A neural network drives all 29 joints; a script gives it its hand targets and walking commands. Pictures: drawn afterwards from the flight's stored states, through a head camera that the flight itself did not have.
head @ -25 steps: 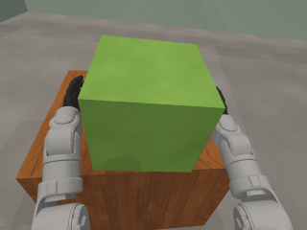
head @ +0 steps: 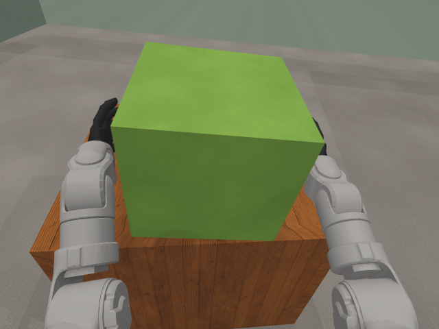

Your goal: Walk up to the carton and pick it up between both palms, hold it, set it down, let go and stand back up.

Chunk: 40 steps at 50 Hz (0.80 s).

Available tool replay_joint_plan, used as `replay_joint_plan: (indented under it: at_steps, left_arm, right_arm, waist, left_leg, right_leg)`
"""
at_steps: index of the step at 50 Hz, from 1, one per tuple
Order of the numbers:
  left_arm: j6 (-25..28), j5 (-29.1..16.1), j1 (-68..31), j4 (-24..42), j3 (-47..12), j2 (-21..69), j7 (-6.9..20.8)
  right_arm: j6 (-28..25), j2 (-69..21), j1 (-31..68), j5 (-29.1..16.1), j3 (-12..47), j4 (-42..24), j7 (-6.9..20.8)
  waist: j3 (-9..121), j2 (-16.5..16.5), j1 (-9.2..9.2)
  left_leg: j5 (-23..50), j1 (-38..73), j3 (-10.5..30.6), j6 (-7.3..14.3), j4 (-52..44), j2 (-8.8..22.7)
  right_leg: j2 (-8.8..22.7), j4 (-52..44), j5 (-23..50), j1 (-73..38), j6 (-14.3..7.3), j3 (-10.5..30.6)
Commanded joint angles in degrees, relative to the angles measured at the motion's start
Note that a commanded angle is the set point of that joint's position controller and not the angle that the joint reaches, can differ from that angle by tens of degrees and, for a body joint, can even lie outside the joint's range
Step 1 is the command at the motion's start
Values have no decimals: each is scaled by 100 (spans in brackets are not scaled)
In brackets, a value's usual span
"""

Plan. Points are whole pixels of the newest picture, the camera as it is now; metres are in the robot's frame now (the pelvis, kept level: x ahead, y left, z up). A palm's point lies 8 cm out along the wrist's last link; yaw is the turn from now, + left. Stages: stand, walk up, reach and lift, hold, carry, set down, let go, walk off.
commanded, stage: reach and lift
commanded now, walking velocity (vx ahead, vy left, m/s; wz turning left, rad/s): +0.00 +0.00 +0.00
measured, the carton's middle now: (210, 142) +0.43 +0.00 +0.17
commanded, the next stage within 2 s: hold in 0.74 s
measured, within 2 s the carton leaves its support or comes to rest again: neither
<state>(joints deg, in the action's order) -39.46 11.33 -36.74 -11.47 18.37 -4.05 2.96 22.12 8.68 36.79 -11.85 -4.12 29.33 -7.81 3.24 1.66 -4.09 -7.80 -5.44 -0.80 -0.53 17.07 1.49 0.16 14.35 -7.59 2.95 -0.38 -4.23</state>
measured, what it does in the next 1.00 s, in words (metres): stands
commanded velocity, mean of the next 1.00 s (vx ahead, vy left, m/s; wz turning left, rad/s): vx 0.00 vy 0.00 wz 0.00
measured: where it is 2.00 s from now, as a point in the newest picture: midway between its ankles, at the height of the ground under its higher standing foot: outside the picture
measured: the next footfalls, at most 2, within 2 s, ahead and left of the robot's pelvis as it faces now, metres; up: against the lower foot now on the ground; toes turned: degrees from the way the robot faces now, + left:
none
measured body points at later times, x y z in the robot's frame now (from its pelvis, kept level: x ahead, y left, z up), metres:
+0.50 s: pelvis +0.00 +0.00 +0.00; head -0.05 +0.02 +0.45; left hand +0.38 +0.19 +0.21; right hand +0.38 -0.18 +0.20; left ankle +0.02 +0.12 -0.75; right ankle +0.01 -0.11 -0.75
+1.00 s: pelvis +0.00 +0.00 +0.00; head -0.06 +0.02 +0.44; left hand +0.37 +0.19 +0.23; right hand +0.38 -0.18 +0.22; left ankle +0.02 +0.12 -0.75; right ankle +0.01 -0.11 -0.75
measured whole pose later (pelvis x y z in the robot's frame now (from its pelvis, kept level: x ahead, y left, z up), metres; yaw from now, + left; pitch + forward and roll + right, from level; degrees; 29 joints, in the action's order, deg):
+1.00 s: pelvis +0.00 +0.00 +0.00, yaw -1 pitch -5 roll -1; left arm -46.7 12.4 -38.6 -8.4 19.9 -4.8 3.8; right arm 29.0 10.9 42.1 -15.3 -1.3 29.7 -9.0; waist 4.8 1.3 -3.9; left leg -8.4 -4.8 -1.2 -0.7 17.8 2.0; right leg -0.4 14.4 -7.6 2.2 -0.6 -3.7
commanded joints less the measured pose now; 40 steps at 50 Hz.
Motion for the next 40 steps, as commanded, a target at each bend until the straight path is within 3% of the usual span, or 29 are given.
replay_joint_plan:
  at_steps: [1,9,14,20,25,40]
  left_arm:
    - [245,-824,-3378,462,-2674,2909,838]
    - [202,-897,-3399,782,-2746,2874,874]
    - [96,-861,-3405,828,-2734,2836,920]
    - [20,-963,-3532,1195,-2906,2837,879]
    - [-102,-975,-3523,1209,-2957,2846,843]
    - [-346,-944,-3564,1064,-2734,2779,841]
  right_arm:
    - [-395,-3245,4915,-501,2046,-1756,719]
    - [-314,-3278,4885,-744,2255,-2023,566]
    - [-182,-3230,4776,-799,2200,-1954,540]
    - [-110,-3139,4834,-917,2232,-2169,553]
    - [-19,-2976,4831,-944,2130,-2117,601]
    - [194,-2985,5153,-1061,2115,-2096,707]
  waist:
    - [2075,-100,63]
    - [2335,-133,8]
    - [2055,-207,-30]
    - [2301,-368,-101]
    - [2188,-467,-128]
    - [2241,-290,27]
  left_leg:
    - [690,584,-33,58,-102,-388]
    - [1369,828,-29,-20,104,-452]
    - [1237,727,-25,-25,43,-432]
    - [1581,871,19,-120,146,-402]
    - [1455,828,43,-175,114,-356]
    - [1193,689,3,-83,30,-347]
  right_leg:
    - [-308,-36,655,-494,190,120]
    - [-331,75,1491,-732,257,134]
    - [-324,28,1325,-665,239,156]
    - [-368,62,1444,-684,202,126]
    - [-398,-8,1084,-547,146,113]
    - [-390,-39,964,-561,157,187]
